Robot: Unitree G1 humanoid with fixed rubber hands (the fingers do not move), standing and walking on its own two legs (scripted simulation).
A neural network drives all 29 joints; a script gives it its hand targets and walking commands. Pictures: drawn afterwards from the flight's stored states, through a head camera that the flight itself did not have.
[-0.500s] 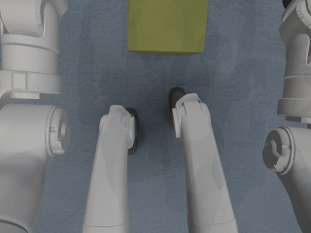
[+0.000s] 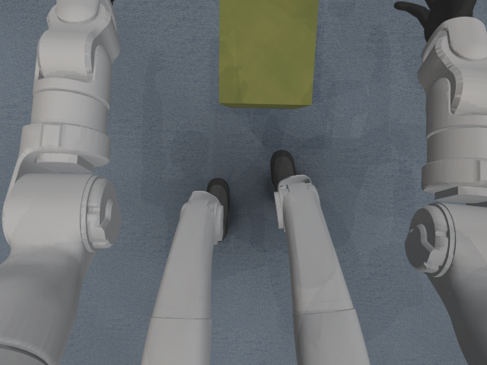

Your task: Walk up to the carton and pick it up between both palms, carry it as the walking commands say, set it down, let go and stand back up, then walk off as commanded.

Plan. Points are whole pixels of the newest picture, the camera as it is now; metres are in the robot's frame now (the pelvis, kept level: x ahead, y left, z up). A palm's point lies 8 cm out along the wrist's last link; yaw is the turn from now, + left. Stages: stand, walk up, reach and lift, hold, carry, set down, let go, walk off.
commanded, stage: let go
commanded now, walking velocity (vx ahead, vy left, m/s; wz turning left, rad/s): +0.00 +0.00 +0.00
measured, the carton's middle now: (265, 63) +0.53 -0.07 -0.54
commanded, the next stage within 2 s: stand in 1.34 s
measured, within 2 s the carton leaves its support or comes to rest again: neither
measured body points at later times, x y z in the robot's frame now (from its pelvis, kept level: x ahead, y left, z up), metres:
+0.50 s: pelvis +0.07 -0.02 +0.07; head +0.23 -0.02 +0.49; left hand +0.40 +0.17 -0.02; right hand +0.33 -0.27 -0.02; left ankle +0.08 +0.12 -0.63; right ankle +0.15 -0.11 -0.63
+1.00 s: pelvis +0.13 +0.01 +0.11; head +0.18 +0.02 +0.56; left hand +0.30 +0.24 +0.03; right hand +0.28 -0.23 +0.03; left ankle +0.08 +0.12 -0.63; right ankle +0.15 -0.11 -0.63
